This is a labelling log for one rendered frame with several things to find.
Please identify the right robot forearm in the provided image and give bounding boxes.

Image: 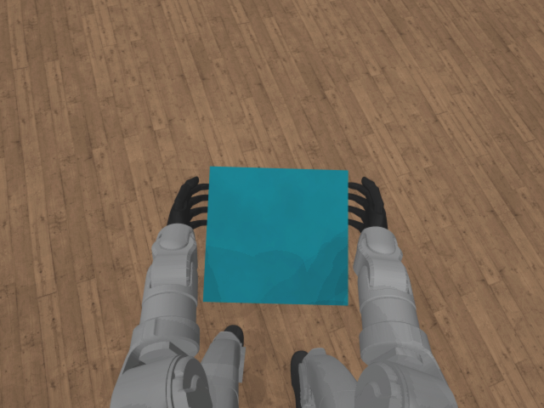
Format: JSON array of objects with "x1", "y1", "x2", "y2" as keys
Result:
[{"x1": 353, "y1": 226, "x2": 449, "y2": 387}]

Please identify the robot left hand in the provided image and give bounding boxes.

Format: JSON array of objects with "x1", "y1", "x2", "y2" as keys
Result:
[{"x1": 167, "y1": 177, "x2": 209, "y2": 229}]

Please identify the left robot forearm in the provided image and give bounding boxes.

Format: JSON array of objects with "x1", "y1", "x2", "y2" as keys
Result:
[{"x1": 110, "y1": 224, "x2": 200, "y2": 408}]

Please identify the carton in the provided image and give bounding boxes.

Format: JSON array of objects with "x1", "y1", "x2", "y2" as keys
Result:
[{"x1": 203, "y1": 167, "x2": 349, "y2": 306}]

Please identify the robot right hand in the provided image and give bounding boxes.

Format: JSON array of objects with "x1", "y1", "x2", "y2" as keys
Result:
[{"x1": 348, "y1": 177, "x2": 388, "y2": 233}]

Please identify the right robot thigh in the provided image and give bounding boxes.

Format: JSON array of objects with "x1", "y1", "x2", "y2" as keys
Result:
[{"x1": 298, "y1": 354, "x2": 357, "y2": 408}]

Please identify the robot left upper arm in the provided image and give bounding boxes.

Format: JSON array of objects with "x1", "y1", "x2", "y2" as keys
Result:
[{"x1": 111, "y1": 354, "x2": 213, "y2": 408}]

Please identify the left robot shin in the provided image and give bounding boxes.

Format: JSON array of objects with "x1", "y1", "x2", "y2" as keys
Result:
[{"x1": 209, "y1": 331, "x2": 240, "y2": 347}]

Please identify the robot right upper arm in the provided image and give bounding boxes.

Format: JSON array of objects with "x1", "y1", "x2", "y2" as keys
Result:
[{"x1": 354, "y1": 360, "x2": 458, "y2": 408}]

